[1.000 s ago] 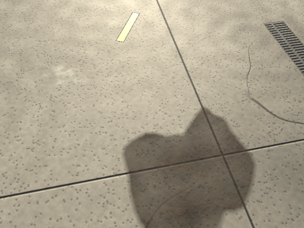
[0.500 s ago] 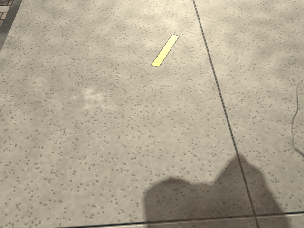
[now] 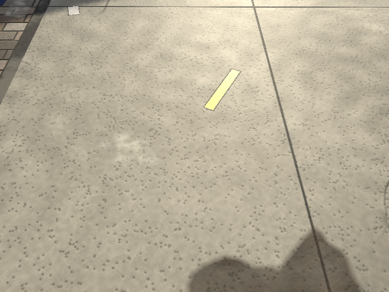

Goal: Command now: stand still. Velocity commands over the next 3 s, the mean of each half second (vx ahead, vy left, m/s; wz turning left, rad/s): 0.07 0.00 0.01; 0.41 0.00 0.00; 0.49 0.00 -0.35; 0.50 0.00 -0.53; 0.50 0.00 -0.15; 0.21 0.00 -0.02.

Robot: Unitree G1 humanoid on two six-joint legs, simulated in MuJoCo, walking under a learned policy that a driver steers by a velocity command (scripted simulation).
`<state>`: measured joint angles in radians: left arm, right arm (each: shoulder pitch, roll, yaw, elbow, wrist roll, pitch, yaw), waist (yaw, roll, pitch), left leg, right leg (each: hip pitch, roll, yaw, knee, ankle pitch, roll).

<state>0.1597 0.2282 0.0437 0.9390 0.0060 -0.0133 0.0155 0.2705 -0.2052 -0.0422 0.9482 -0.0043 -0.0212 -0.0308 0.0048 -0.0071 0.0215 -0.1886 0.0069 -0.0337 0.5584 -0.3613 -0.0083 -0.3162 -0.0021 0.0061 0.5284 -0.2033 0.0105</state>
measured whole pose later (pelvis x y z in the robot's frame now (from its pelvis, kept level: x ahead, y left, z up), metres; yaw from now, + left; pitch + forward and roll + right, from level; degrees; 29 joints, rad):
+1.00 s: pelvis +0.25 -0.01 +0.00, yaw -1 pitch +2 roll -1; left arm 0.47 0.22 0.04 1.09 -0.01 -0.07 0.01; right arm -0.05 -0.22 -0.04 0.85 0.03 -0.09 0.04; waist 0.09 0.02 0.03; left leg -0.60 0.05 0.03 0.54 0.01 0.05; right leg 0.18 0.02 -0.04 0.15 -0.37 -0.02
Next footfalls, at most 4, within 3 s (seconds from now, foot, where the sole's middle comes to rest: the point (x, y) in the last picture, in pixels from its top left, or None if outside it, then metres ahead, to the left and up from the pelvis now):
1.06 left None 0.48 0.11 -0.77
1.62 right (247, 230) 0.74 -0.17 -0.77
2.10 left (226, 159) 1.09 -0.12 -0.77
2.62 right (303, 141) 1.21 -0.47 -0.77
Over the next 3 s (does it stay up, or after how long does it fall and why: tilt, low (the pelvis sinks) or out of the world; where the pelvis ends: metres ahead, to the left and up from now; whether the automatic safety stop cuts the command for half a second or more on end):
stays up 1.19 -0.34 0.00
